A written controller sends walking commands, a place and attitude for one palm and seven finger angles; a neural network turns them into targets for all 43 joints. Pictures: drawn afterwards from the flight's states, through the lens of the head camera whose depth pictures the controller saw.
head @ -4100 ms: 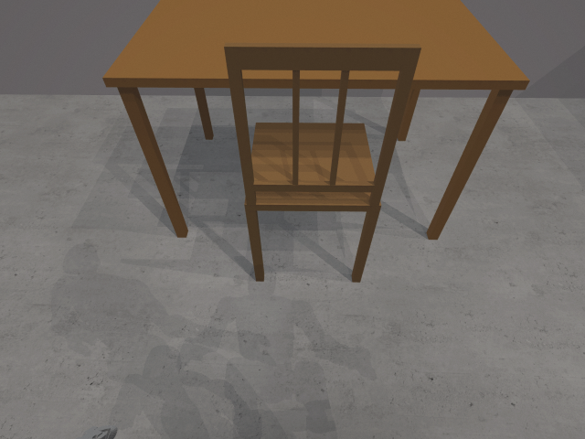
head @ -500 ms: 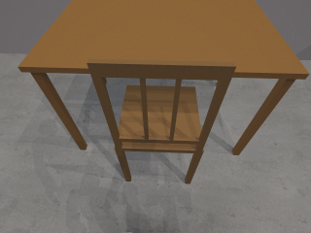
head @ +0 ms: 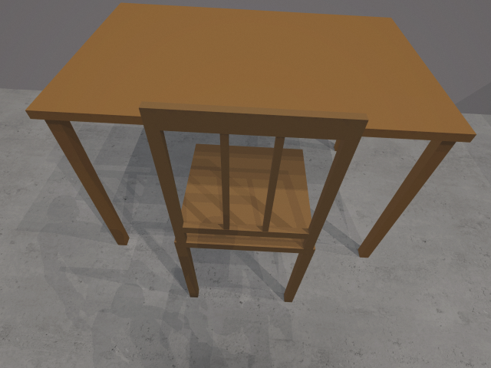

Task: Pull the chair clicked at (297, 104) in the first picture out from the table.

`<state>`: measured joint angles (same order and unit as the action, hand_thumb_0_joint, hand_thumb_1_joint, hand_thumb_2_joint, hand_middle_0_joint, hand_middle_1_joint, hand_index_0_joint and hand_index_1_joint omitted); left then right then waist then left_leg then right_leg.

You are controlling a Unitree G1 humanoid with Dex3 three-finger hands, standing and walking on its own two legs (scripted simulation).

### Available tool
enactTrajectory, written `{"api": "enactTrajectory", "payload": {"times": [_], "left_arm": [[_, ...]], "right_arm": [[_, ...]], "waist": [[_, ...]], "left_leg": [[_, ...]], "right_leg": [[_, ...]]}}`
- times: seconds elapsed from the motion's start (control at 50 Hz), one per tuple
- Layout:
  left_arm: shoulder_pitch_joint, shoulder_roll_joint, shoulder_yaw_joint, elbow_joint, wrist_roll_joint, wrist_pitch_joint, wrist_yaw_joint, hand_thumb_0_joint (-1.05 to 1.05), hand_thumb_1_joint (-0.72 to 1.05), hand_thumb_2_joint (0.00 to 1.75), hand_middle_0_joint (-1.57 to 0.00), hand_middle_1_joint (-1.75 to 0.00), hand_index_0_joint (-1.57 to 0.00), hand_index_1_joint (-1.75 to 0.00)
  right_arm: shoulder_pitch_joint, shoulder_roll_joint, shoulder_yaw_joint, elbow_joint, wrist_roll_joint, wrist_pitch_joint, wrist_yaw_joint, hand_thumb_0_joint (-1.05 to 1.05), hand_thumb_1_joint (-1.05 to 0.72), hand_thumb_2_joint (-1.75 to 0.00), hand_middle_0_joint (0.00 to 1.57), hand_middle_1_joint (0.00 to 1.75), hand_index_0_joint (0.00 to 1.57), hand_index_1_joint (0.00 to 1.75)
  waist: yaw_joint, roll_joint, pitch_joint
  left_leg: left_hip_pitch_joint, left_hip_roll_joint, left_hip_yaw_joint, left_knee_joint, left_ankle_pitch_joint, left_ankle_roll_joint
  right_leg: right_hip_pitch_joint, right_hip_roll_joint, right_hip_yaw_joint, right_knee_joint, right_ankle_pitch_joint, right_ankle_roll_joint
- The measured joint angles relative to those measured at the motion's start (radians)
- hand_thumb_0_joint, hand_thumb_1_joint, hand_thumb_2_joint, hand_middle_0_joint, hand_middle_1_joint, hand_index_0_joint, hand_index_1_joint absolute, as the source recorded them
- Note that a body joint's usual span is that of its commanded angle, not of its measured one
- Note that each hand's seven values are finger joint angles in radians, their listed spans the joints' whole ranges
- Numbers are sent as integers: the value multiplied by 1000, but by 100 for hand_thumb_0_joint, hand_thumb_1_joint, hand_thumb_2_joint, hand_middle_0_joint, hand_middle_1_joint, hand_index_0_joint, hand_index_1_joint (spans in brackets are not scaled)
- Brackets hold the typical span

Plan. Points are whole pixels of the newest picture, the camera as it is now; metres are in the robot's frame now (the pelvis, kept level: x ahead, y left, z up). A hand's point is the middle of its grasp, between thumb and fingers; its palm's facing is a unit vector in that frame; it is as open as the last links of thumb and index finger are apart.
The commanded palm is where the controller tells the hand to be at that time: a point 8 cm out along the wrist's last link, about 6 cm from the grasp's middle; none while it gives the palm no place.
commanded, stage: look again from close up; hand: left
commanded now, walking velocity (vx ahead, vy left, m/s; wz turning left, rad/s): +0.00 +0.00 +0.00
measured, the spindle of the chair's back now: (225, 187) +0.50 +0.08 -0.06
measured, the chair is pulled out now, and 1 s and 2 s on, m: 0.00 0.00 0.00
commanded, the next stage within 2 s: shuffle to correct the standing spot in 0.92 s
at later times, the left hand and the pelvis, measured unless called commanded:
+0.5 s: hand out of the picture -0.01 +0.20 -0.18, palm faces +0.01 -0.98 -0.19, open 7.3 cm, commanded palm none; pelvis +0.01 +0.03 +0.00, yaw +0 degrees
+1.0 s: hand out of the picture -0.01 +0.21 -0.17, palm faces +0.00 -0.98 -0.19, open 7.3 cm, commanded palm none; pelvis +0.01 +0.04 +0.01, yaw -1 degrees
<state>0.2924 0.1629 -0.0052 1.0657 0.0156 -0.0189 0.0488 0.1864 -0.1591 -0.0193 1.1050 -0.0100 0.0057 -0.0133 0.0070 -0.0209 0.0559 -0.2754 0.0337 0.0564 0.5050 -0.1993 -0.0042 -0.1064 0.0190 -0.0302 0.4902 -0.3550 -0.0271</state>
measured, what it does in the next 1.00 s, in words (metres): stands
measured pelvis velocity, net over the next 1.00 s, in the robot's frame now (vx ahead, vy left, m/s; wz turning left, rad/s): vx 0.01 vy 0.04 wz -0.02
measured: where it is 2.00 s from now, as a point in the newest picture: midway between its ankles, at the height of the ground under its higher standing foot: outside the picture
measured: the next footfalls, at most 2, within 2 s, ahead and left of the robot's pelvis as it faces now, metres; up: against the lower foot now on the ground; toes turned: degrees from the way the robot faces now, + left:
none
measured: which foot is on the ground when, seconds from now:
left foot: down 0.00-1.00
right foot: down 0.00-1.00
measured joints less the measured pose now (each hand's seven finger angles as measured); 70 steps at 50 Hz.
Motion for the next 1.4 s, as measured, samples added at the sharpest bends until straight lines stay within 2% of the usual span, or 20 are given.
{"api": "enactTrajectory", "payload": {"times": [0.34, 0.96, 1.12, 1.24, 1.3, 1.4], "left_arm": [[18, 2, -8, 44, 1, 1, -2, 1, 91, 90, -20, -30, -20, -30], [26, -13, -3, 58, 2, 8, 1, 1, 91, 90, -20, -30, -20, -30], [39, -19, -2, 61, 4, 11, -2, 1, 91, 90, -20, -30, -20, -30], [67, -16, 8, 60, 11, 20, -13, 1, 91, 90, -20, -30, -20, -30], [83, -21, 12, 60, 10, 14, -15, 1, 91, 90, -20, -30, -20, -30], [121, -38, 19, 70, 3, -8, -6, 1, 91, 90, -20, -30, -20, -30]], "right_arm": [[-10, -4, 8, 24, 5, -5, 0, 0, -92, -90, 20, 30, 20, 30], [64, 14, 8, 38, 5, -6, -5, 0, -92, -90, 20, 30, 20, 30], [78, 19, 4, 38, 2, -4, -4, 0, -92, -90, 20, 30, 20, 30], [105, 30, -10, 40, -3, 4, 1, 0, -91, -90, 20, 30, 20, 30], [120, 29, -17, 43, -4, 5, 1, 0, -91, -90, 20, 30, 20, 30], [125, 23, -15, 48, -6, -1, -4, 0, -91, -90, 20, 30, 20, 30]], "waist": [[9, -4, 3], [-4, -4, -6], [-7, -2, -16], [-7, -8, -36], [-5, 7, -41], [-4, 33, -33]], "left_leg": [[31, -29, 20, -52, 15, 27], [53, -60, 46, -91, 26, 56], [54, -63, 49, -98, 28, 54], [34, -67, 53, -74, 5, 46], [19, -53, 43, -45, -16, 34], [-2, -8, 19, 56, -88, 14]], "right_leg": [[27, -30, 15, -50, 20, 29], [34, -64, 37, -70, 29, 58], [24, -67, 40, -56, 22, 55], [-18, -72, 43, 15, -27, 33], [-18, -59, 35, 20, -38, 31], [19, -13, 16, 3, -57, 4]]}}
